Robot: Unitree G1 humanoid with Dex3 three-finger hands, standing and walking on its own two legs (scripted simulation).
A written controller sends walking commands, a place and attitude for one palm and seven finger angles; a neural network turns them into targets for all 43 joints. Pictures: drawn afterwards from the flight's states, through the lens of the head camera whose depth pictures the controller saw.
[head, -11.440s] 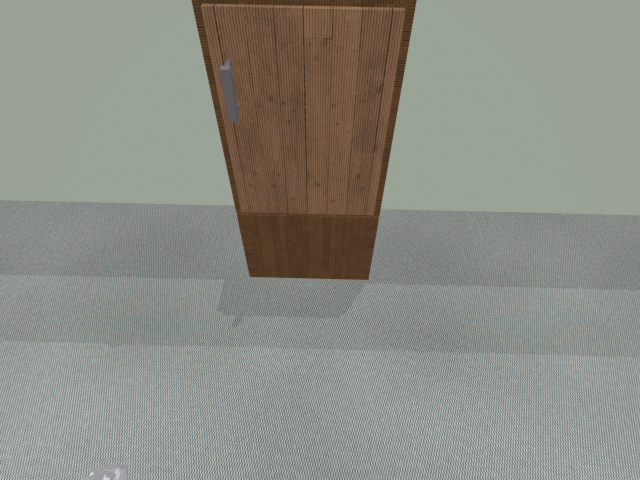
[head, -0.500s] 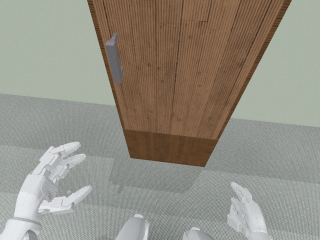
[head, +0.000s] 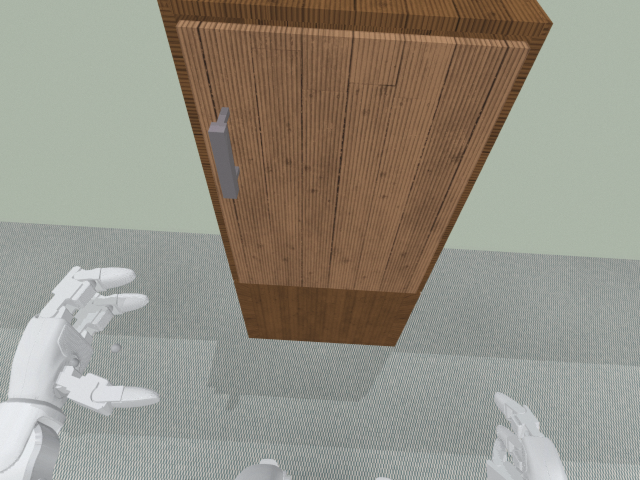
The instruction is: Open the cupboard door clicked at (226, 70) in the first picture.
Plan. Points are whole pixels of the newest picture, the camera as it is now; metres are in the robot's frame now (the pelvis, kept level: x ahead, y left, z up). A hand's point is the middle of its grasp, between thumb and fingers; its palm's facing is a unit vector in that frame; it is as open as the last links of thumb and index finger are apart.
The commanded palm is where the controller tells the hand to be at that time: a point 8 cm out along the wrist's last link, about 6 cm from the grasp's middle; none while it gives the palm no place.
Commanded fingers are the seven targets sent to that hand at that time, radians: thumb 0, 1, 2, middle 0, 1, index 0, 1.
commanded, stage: raise the hand with hooked fingers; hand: left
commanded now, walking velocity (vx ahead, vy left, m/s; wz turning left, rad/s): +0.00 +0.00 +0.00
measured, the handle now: (227, 154) +0.54 +0.17 +0.08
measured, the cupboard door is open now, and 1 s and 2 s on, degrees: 0 0 0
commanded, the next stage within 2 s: move the hooked fingers beside the handle in 0.90 s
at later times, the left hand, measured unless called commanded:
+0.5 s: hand (75, 282) +0.30 +0.28 +0.11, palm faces +0.03 -1.00 -0.04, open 14.0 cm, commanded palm +0.26 +0.33 +0.10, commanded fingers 0.00 -0.50 0.30 -0.30 -1.20 -0.30 -1.20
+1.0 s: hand (92, 288) +0.29 +0.27 +0.10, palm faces +0.04 -1.00 -0.02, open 14.0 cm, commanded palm +0.26 +0.31 +0.10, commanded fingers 0.00 -0.50 0.30 -0.30 -1.20 -0.30 -1.20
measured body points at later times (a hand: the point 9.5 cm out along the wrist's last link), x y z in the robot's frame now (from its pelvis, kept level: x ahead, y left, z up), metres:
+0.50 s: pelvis +0.00 +0.01 +0.02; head +0.04 +0.02 +0.47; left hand +0.29 +0.34 +0.11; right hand +0.16 -0.24 -0.06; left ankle +0.02 +0.09 -0.69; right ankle +0.00 -0.11 -0.69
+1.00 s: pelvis +0.00 -0.01 +0.02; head +0.04 +0.00 +0.47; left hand +0.29 +0.32 +0.11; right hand +0.15 -0.25 -0.06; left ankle +0.02 +0.09 -0.69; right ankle +0.00 -0.11 -0.69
